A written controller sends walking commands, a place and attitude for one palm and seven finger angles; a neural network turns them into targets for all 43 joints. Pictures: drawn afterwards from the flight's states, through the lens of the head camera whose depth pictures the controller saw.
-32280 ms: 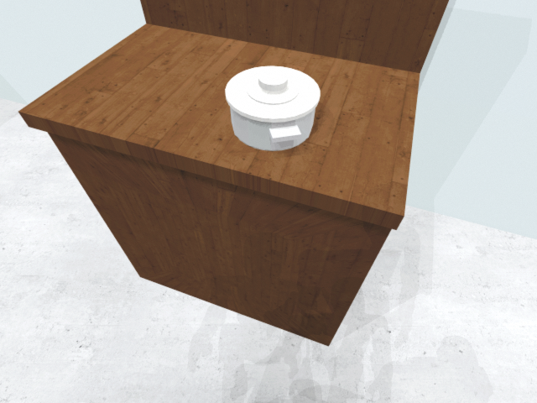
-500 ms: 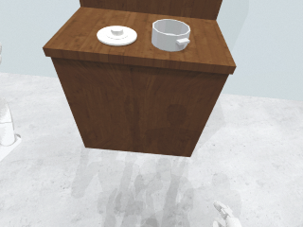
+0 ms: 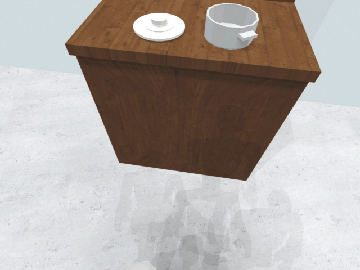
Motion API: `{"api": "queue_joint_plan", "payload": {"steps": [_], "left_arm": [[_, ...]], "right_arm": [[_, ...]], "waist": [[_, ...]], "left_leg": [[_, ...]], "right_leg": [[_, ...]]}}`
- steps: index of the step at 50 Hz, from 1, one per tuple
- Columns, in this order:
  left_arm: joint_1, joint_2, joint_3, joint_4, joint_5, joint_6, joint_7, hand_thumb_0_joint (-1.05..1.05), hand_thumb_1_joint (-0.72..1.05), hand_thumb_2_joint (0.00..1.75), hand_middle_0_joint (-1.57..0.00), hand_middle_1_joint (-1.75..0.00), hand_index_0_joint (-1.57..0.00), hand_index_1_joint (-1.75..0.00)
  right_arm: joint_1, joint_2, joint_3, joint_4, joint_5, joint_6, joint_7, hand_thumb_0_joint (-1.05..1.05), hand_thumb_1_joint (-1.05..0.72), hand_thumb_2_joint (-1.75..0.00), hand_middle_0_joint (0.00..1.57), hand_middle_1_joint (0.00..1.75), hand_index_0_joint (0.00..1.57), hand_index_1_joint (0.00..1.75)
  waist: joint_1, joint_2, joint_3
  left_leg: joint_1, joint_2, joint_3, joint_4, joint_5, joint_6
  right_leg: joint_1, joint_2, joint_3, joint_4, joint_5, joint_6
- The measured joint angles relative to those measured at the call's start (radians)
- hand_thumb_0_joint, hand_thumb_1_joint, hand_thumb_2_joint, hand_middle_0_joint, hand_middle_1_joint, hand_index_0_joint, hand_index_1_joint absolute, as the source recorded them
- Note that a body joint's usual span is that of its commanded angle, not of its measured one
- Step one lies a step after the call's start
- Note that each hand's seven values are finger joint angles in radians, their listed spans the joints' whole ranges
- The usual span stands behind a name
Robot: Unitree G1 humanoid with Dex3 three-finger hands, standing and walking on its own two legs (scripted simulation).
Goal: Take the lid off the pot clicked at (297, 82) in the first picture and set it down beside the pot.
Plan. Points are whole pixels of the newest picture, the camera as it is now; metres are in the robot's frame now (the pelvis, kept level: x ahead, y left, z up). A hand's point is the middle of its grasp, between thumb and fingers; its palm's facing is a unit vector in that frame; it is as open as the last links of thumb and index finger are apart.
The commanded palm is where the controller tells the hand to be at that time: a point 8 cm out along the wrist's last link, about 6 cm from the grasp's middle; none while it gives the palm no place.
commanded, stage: stop stepping back and stand still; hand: left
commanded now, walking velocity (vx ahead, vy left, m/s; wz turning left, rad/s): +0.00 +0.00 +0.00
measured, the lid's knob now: (159, 19) +0.84 +0.11 +0.11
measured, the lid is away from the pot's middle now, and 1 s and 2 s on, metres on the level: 0.24 0.24 0.24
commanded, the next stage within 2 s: let the arm hang, fingers relaxed in 0.38 s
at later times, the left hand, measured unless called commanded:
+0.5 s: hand out of the picture +0.09 +0.19 -0.15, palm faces -0.06 -0.97 -0.23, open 7.3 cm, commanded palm none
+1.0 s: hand out of the picture +0.02 +0.19 -0.15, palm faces -0.06 -0.98 -0.21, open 7.3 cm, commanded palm none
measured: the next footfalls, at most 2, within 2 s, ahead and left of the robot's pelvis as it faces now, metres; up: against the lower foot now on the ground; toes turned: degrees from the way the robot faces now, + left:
none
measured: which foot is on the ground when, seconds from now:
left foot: down 0.00-1.00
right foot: down 0.00-1.00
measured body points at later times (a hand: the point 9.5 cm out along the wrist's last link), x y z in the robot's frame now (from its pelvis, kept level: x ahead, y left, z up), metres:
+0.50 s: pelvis +0.02 +0.01 +0.02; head +0.03 +0.00 +0.47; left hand +0.10 +0.24 -0.13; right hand +0.04 -0.22 -0.14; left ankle +0.00 +0.11 -0.72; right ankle -0.03 -0.10 -0.72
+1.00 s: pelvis +0.00 +0.01 +0.02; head +0.02 +0.01 +0.47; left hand +0.02 +0.24 -0.14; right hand -0.02 -0.20 -0.14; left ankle +0.00 +0.11 -0.72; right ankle -0.03 -0.10 -0.72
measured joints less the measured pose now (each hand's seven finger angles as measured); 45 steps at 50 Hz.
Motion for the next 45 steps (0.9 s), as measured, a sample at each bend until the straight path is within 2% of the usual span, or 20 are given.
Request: {"api": "queue_joint_plan", "payload": {"steps": [2, 4, 7, 9, 16, 27, 45], "left_arm": [[0.009, 0.027, -0.003, 0.050, 0.004, 0.005, -0.001, -0.10, 1.03, 0.89, -0.22, -0.30, -0.21, -0.30], [0.008, 0.056, -0.005, 0.103, -0.001, 0.020, -0.003, -0.08, 1.01, 0.89, -0.21, -0.30, -0.21, -0.30], [0.003, 0.078, -0.018, 0.172, -0.002, 0.038, -0.008, -0.05, 0.97, 0.89, -0.21, -0.30, -0.21, -0.30], [-0.006, 0.082, -0.027, 0.203, 0.000, 0.038, -0.013, -0.04, 0.95, 0.90, -0.21, -0.30, -0.20, -0.30], [-0.048, 0.054, -0.051, 0.260, 0.003, 0.010, -0.005, -0.01, 0.92, 0.90, -0.20, -0.30, -0.20, -0.30], [-0.114, 0.009, -0.054, 0.262, 0.006, -0.012, 0.000, 0.00, 0.92, 0.90, -0.20, -0.30, -0.20, -0.30], [-0.057, 0.014, -0.051, 0.298, 0.006, -0.001, -0.003, 0.00, 0.91, 0.90, -0.20, -0.30, -0.20, -0.30]], "right_arm": [[0.010, 0.004, -0.009, 0.017, 0.001, -0.009, -0.003, 0.01, -0.91, -0.90, 0.20, 0.30, 0.20, 0.30], [0.007, 0.014, -0.011, 0.037, 0.002, -0.020, -0.012, 0.01, -0.91, -0.90, 0.20, 0.30, 0.20, 0.30], [0.004, 0.024, -0.001, 0.060, 0.004, -0.027, -0.022, 0.01, -0.91, -0.90, 0.20, 0.30, 0.20, 0.30], [0.001, 0.026, 0.004, 0.076, 0.008, -0.030, -0.026, 0.01, -0.91, -0.90, 0.20, 0.30, 0.20, 0.30], [-0.040, 0.035, 0.001, 0.134, 0.015, -0.033, -0.026, 0.02, -0.93, -0.89, 0.20, 0.30, 0.20, 0.30], [-0.065, 0.040, -0.004, 0.176, 0.013, -0.051, -0.020, 0.01, -0.93, -0.89, 0.20, 0.30, 0.20, 0.30], [-0.016, 0.063, -0.003, 0.218, 0.012, -0.042, -0.022, 0.01, -0.91, -0.90, 0.20, 0.30, 0.20, 0.30]], "waist": [[0.004, 0.002, 0.014], [0.007, -0.014, 0.030], [0.013, -0.018, 0.031], [0.011, -0.006, 0.024], [-0.004, 0.045, -0.022], [-0.013, 0.021, -0.068], [-0.011, 0.019, -0.042]], "left_leg": [[0.057, -0.001, 0.011, -0.142, 0.159, 0.015], [0.086, -0.011, 0.030, -0.179, 0.153, 0.037], [0.130, -0.020, 0.059, -0.242, 0.143, 0.046], [0.149, -0.027, 0.066, -0.275, 0.155, 0.047], [0.208, -0.025, 0.071, -0.358, 0.186, 0.041], [0.253, -0.020, 0.084, -0.404, 0.204, 0.035], [0.243, -0.011, 0.083, -0.413, 0.229, 0.032]], "right_leg": [[0.007, 0.007, 0.001, -0.024, 0.013, 0.008], [0.005, -0.004, 0.020, -0.013, 0.022, 0.032], [0.016, -0.016, 0.058, -0.031, -0.026, 0.061], [0.046, -0.030, 0.072, -0.106, 0.072, 0.066], [0.115, -0.024, 0.076, -0.212, 0.099, 0.056], [0.147, -0.018, 0.090, -0.244, 0.115, 0.051], [0.144, -0.008, 0.088, -0.268, 0.148, 0.047]]}}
